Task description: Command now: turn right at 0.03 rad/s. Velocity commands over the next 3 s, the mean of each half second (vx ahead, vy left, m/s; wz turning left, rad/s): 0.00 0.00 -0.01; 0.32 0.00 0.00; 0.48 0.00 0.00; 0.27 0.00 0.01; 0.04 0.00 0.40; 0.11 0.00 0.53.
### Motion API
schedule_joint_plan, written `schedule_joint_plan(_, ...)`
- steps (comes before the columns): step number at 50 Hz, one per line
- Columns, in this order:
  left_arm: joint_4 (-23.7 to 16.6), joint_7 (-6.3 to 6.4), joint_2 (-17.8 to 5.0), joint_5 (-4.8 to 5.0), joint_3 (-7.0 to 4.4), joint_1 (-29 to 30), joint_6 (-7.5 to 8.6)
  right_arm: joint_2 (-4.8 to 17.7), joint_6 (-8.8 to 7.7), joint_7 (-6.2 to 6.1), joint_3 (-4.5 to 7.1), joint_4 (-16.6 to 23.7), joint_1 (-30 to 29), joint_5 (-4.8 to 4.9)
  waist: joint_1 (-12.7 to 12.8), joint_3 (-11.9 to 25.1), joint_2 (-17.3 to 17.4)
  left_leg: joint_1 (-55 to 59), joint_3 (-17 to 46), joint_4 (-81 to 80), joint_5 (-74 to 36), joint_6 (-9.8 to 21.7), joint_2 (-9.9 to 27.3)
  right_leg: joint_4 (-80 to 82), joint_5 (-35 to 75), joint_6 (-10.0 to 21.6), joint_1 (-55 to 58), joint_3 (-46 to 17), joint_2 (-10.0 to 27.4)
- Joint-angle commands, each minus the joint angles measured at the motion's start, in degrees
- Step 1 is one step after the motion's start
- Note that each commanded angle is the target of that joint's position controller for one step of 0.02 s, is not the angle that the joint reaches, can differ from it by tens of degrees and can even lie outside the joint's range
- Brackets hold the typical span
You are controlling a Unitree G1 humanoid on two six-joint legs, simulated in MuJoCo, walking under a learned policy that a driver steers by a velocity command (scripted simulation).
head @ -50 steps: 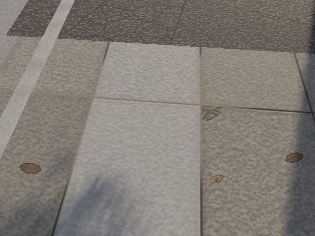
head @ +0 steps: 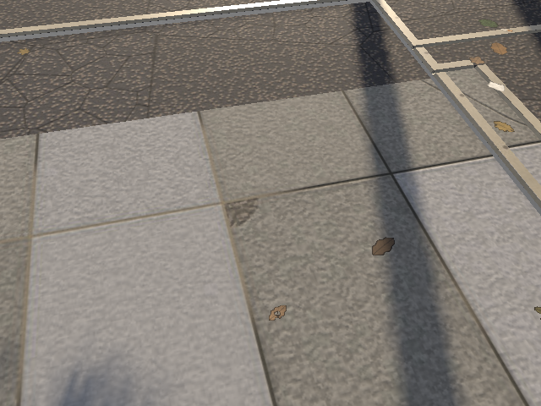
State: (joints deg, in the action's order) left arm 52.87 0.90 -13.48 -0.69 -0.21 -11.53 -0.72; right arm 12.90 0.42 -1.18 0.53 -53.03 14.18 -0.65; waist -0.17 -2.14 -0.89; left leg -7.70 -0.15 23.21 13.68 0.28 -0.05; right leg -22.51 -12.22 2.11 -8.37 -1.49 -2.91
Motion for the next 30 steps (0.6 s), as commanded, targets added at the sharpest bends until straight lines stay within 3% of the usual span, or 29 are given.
schedule_joint_plan(1,0.24,0.36,-5.6,0.09,-1.3,-0.87,0.76,6.28,-0.75,-0.38,1.2,0.09,1.17,0.07,0.0,0.16,2.71,-0.48,6.04,-5.13,-7.29,1.95,5.81,4.13,6.1,1.0,-0.39,-6.08,6.12)
schedule_joint_plan(11,7.07,0.89,-4.68,0.12,-0.64,-3.39,0.63,5.09,-0.81,-0.65,0.53,-5.14,1.32,0.07,0.12,-0.98,1.07,-1.13,6.3,-6.15,-4.93,2.7,5.51,5.0,5.45,0.16,-0.83,-5.71,6.38)
schedule_joint_plan(23,11.59,1.32,-2.72,0.15,0.17,-5.9,0.65,2.93,-0.97,-0.89,-0.35,-9.29,3.27,0.13,0.36,-1.55,1.46,-2.32,6.23,-6.22,-4.98,2.82,4.94,4.34,5.72,-0.08,-0.94,-5.16,6.76)
schedule_joint_plan(24,11.95,1.32,-2.34,0.08,0.27,-6.49,0.63,2.87,-0.91,-0.88,-0.35,-9.65,3.96,0.08,0.27,-0.33,1.73,-1.97,6.29,-6.85,0.35,2.98,4.51,4.24,1.66,0.03,-0.67,-4.68,6.11)
schedule_joint_plan(26,11.61,1.2,-2.94,-0.21,-0.23,-6.64,0.36,5.29,-0.3,-0.85,0.76,-9.75,4.91,0.04,-0.08,-1.53,4.06,-3.64,8.04,-7.34,17.98,4.94,3.89,-0.56,-12.14,1.11,-4.1,-1.94,2.74)
schedule_joint_plan(28,9.99,0.58,-1.93,-1.12,-0.31,-4.53,0.26,6.62,0.31,-0.6,1.68,-10.01,7.9,-0.11,-1.69,-6.07,7.23,-4.87,15.66,-11.62,33.39,8.65,8.3,-7.85,-19.32,1.82,-13.08,0.52,0.41)
schedule_joint_plan(29,9.04,0.2,-0.06,-1.66,0.05,-3.6,0.6,7.16,0.36,-0.58,2.16,-10.61,9.89,-0.2,-2.23,-7.22,9.64,-4.39,21.11,-14.57,36.9,11.07,12.6,-13.22,-16.31,1.62,-15.55,3.33,0.2)
schedule_joint_plan(30,8.13,-0.12,0.29,-1.95,0.11,-2.63,1.15,6.84,0.17,-0.56,2.42,-10.8,10.52,-0.31,-2.41,-8.25,9.82,-5.34,24.57,-16.74,35.84,12.91,15.89,-17.71,-12.96,1.57,-16.91,3.87,2.05)
